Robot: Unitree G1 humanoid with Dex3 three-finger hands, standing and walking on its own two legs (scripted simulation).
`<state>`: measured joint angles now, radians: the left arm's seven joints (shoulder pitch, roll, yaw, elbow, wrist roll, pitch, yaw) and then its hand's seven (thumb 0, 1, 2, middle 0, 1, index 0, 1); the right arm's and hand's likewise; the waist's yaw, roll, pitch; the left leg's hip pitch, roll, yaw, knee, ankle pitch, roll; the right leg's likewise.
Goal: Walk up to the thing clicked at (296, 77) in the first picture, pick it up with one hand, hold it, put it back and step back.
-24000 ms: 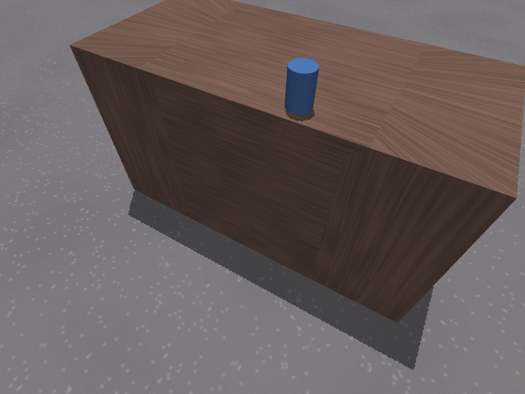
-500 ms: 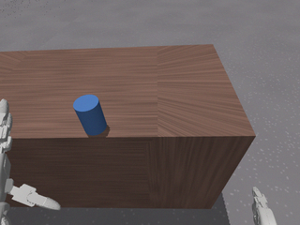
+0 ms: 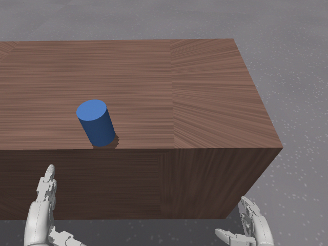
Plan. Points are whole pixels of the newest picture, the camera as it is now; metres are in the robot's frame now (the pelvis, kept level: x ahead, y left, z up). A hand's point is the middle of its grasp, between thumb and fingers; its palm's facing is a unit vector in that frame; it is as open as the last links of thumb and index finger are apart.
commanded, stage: home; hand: left
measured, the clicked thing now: (97, 123) +0.42 +0.22 +0.04
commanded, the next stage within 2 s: none
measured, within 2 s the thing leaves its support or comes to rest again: neither
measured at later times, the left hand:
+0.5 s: hand (105, 219) +0.20 +0.18 -0.09, palm faces +0.09 -0.97 -0.24, open 17.6 cm
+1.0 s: hand out of the picture +0.10 +0.26 -0.13, palm faces -0.04 -0.92 -0.40, open 17.6 cm
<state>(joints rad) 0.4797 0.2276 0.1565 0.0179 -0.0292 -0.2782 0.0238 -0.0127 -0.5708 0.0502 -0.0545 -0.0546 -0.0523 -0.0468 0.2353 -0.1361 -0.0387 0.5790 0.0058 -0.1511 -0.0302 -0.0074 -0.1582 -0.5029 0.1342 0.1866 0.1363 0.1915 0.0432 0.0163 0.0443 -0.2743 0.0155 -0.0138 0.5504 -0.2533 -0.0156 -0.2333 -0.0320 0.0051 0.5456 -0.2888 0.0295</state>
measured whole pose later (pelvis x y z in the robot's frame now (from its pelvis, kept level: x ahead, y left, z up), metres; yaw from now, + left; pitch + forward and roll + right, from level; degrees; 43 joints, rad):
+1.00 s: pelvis +0.01 +0.00 +0.00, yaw +0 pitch -2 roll +0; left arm 0.22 0.38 -0.01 0.89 0.03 -0.03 0.02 -0.01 -0.57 0.04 -0.05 -0.05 -0.05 -0.04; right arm 0.19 -0.35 -0.02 0.92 -0.03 -0.01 0.01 0.01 -0.90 -0.91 0.20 0.30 0.20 0.31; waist 0.00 0.00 0.01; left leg -0.23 0.02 -0.01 0.52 -0.25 -0.01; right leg -0.19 -0.03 0.00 0.51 -0.28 0.03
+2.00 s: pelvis +0.01 -0.01 +0.01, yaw +0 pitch -2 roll +0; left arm 0.12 0.35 -0.02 1.11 0.01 -0.02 0.00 0.00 -0.56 0.04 -0.05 -0.05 -0.05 -0.04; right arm 0.11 -0.36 0.01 1.11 -0.01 -0.01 0.01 0.00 -0.90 -0.91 0.20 0.30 0.20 0.31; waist 0.00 0.01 0.05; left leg -0.16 0.02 -0.01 0.36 -0.17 -0.02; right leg -0.12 -0.02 0.00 0.36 -0.20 0.02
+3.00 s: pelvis +0.02 -0.01 +0.02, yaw +0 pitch -2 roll +0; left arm 0.13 0.36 -0.01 1.12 0.01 -0.01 0.00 0.00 0.13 0.66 -0.19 -0.27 -0.18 -0.26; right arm 0.12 -0.35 0.01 1.13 -0.01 -0.01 0.01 0.00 -0.90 -0.90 0.20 0.30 0.20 0.30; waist 0.00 0.00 0.06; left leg -0.13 0.02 -0.02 0.33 -0.16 -0.02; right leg -0.09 -0.03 -0.01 0.32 -0.20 0.02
